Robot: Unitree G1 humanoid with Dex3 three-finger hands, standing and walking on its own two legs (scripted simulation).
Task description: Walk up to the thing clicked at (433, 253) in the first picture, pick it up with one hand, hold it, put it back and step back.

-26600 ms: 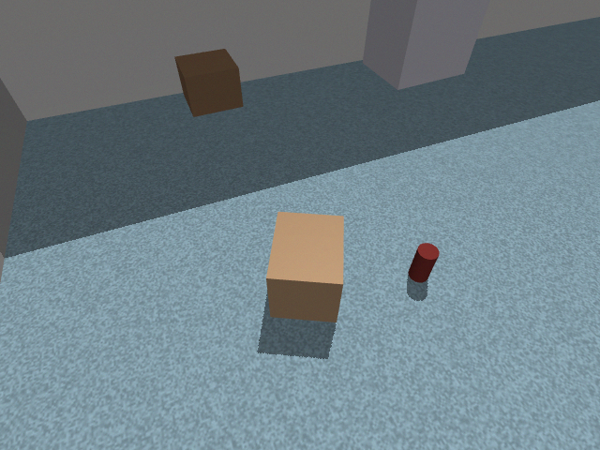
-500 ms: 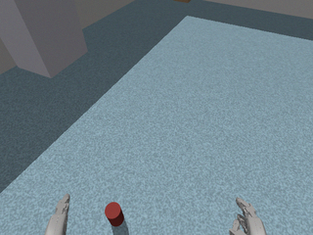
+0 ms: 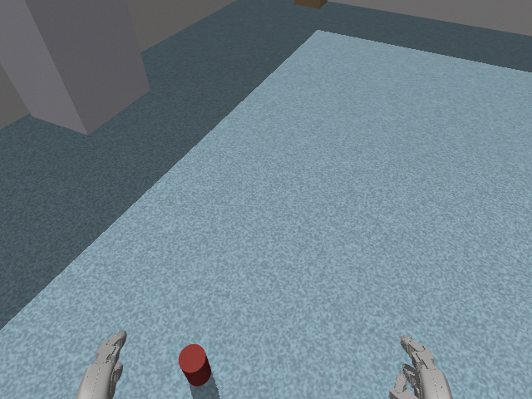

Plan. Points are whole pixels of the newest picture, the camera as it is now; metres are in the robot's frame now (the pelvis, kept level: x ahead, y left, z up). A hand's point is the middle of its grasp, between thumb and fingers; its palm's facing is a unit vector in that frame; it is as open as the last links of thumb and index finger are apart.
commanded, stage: stand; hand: left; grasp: from the side
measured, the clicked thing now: (195, 365) +0.37 +0.21 -0.64
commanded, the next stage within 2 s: none
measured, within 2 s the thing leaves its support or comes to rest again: neither
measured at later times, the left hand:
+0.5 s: hand out of the picture +0.08 +0.25 -0.12, palm faces -0.01 -0.94 -0.35, open 7.5 cm
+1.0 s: hand out of the picture +0.03 +0.26 -0.10, palm faces -0.01 -0.94 -0.35, open 7.4 cm
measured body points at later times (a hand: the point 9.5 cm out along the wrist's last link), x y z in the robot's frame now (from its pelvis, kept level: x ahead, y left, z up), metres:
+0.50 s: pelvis +0.00 +0.01 +0.03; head +0.00 +0.01 +0.48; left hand +0.08 +0.30 -0.09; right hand +0.08 -0.29 -0.09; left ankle +0.02 +0.14 -0.68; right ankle +0.02 -0.14 -0.68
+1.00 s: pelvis -0.01 +0.01 +0.06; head -0.01 +0.00 +0.51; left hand +0.03 +0.31 -0.08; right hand +0.06 -0.28 -0.09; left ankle +0.02 +0.14 -0.68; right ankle +0.02 -0.14 -0.68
